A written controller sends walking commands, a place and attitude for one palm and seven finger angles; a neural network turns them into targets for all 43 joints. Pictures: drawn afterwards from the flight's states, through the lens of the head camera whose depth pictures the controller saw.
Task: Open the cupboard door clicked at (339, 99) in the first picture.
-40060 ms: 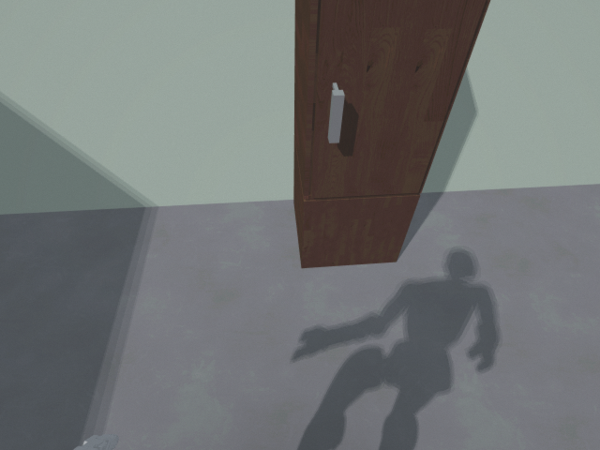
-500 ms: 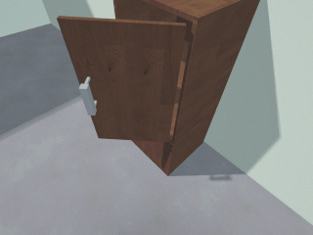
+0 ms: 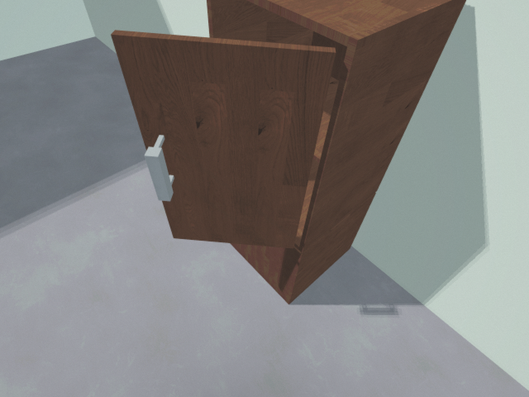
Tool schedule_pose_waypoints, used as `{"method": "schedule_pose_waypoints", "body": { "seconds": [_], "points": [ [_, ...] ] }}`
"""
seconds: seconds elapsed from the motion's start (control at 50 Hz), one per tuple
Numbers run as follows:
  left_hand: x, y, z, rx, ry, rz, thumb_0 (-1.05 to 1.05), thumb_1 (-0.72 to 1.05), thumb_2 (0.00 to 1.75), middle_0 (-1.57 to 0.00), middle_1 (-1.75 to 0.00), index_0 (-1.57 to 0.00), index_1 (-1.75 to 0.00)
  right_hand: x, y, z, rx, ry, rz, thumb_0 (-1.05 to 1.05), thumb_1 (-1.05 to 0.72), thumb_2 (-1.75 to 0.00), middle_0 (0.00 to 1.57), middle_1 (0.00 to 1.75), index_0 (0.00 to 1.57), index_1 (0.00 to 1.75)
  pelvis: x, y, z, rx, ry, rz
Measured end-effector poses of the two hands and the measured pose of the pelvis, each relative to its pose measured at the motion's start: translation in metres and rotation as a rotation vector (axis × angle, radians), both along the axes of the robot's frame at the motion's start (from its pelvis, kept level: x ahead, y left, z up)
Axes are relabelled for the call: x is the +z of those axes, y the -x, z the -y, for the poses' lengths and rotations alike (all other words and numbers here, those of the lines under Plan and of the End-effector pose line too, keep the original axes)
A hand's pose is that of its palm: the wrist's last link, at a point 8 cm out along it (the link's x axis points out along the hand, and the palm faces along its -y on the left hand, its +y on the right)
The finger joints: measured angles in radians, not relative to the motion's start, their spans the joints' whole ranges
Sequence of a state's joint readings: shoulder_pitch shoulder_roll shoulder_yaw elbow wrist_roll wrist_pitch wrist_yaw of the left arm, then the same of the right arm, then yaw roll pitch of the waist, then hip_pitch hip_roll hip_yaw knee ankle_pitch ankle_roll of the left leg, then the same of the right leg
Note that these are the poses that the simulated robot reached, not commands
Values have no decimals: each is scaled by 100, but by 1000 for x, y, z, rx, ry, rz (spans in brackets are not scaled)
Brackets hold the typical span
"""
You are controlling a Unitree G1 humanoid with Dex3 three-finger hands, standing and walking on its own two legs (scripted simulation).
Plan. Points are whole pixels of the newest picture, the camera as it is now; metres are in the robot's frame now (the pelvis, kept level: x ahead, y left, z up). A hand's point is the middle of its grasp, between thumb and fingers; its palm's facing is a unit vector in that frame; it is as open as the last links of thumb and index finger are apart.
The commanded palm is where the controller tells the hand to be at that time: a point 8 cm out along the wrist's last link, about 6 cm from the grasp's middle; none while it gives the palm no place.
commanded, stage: look again from close up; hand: left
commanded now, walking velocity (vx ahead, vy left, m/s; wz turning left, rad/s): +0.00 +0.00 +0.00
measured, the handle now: (163, 168) +0.55 +0.25 -0.02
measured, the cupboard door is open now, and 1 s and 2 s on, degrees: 44 44 44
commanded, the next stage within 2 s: shuffle to correct the standing spot in 0.58 s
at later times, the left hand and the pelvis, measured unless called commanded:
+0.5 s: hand out of the picture +0.03 +0.25 -0.16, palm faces +0.00 -0.96 -0.29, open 7.4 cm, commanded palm none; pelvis -0.05 +0.03 -0.01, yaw +0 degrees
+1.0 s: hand out of the picture -0.13 +0.22 -0.19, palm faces +0.04 -0.99 -0.13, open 7.4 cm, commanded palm none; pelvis -0.06 +0.06 -0.01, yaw +0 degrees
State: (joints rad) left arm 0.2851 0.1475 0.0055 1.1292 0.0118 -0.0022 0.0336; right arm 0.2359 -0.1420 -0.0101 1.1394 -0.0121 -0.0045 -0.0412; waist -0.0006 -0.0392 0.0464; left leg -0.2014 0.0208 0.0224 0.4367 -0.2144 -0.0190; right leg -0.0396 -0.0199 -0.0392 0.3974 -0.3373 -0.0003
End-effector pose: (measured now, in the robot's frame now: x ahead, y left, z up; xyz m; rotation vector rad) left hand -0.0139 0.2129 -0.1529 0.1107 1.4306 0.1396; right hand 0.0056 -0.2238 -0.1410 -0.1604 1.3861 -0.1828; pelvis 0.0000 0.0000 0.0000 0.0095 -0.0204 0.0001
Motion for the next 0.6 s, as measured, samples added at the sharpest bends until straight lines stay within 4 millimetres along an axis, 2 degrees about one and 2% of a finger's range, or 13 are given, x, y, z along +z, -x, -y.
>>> {"method": "schedule_pose_waypoints", "body": {
  "seconds": [0.08,0.2,0.36,0.48,0.6],
  "points": [
    [1,-4,-6,-27,-9,10,0,90,90,-20,-30,-20,-30,0,-9,2,21,-1,24,0,-91,-90,20,30,20,30,-1,-1,-2,2,3,-9],
    [11,-23,-39,-49,-104,115,0,90,90,-20,-30,-21,-30,-2,-34,14,36,32,155,0,-91,-90,20,30,20,30,-8,6,-8,-2,10,-19],
    [20,-40,-73,-73,-160,251,0,90,90,-20,-30,-20,-30,13,-57,17,71,69,293,0,-90,-90,20,30,20,30,-11,27,-17,-6,12,29],
    [24,-34,-81,-94,-143,289,0,90,90,-20,-30,-20,-30,23,-47,12,98,72,323,0,-90,-90,20,30,20,30,-8,45,-24,-3,21,40],
    [20,-7,-84,-97,-120,244,0,90,90,-20,-30,-20,-30,23,-14,7,95,73,264,0,-90,-90,20,30,20,30,-5,59,-31,1,25,30]
  ]
}}
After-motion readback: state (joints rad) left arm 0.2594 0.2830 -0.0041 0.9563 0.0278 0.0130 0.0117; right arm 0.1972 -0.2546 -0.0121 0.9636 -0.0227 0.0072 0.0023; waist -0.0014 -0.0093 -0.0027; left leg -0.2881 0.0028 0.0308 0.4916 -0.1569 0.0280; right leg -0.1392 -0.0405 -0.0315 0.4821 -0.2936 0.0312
